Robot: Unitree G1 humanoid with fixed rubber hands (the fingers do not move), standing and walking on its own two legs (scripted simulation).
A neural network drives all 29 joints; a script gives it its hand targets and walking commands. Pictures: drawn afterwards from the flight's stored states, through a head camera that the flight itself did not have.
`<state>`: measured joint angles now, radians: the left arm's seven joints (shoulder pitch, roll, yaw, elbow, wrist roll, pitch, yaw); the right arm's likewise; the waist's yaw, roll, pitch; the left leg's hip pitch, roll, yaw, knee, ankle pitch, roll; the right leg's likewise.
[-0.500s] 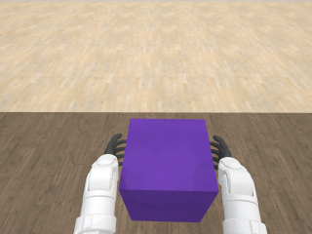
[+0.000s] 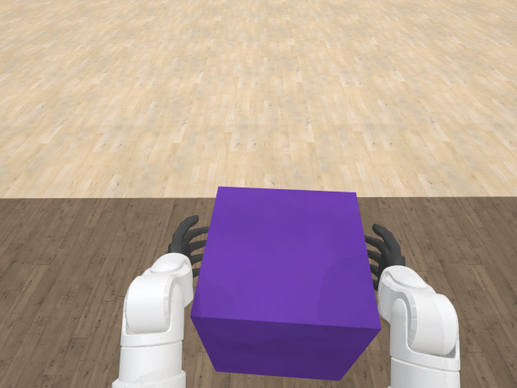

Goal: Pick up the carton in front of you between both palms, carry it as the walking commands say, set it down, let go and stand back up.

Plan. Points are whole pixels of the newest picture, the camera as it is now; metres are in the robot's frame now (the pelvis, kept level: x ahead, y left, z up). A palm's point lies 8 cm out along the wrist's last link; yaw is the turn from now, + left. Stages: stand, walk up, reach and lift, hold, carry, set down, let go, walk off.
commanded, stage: carry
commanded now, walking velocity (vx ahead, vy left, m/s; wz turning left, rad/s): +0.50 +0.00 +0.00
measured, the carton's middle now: (281, 287) +0.28 -0.01 +0.02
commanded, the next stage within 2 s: none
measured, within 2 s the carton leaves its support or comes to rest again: neither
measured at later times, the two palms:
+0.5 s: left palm (189, 141) +0.56 +0.18 +0.10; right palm (333, 147) +0.54 -0.12 +0.10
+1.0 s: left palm (218, 83) +0.87 +0.16 +0.08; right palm (323, 83) +0.89 -0.14 +0.08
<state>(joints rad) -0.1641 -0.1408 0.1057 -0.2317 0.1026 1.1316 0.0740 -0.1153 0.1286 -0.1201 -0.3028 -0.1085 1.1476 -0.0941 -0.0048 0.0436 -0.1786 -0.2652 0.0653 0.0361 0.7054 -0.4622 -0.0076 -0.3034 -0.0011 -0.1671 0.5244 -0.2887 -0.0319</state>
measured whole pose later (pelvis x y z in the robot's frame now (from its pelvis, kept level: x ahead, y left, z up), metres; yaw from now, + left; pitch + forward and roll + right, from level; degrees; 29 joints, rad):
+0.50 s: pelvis +0.28 +0.05 +0.02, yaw -3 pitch +5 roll -2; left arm -0.17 -0.14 0.11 -0.36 0.10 1.22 0.09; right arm -0.16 0.13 -0.12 -0.35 -0.09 1.20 -0.10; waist -0.03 0.01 -0.07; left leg -0.20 0.03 0.24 0.33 -0.23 0.07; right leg -0.60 -0.10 -0.10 0.96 -0.24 -0.01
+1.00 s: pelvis +0.62 +0.00 +0.02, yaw +1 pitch +5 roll +2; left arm -0.07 -0.13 0.09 -0.33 0.09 1.14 0.08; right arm -0.08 0.13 -0.07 -0.32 -0.11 1.14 -0.08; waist 0.02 0.00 -0.06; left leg -0.61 0.11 0.09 0.95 -0.21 0.01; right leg -0.19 -0.04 -0.24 0.31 -0.21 -0.07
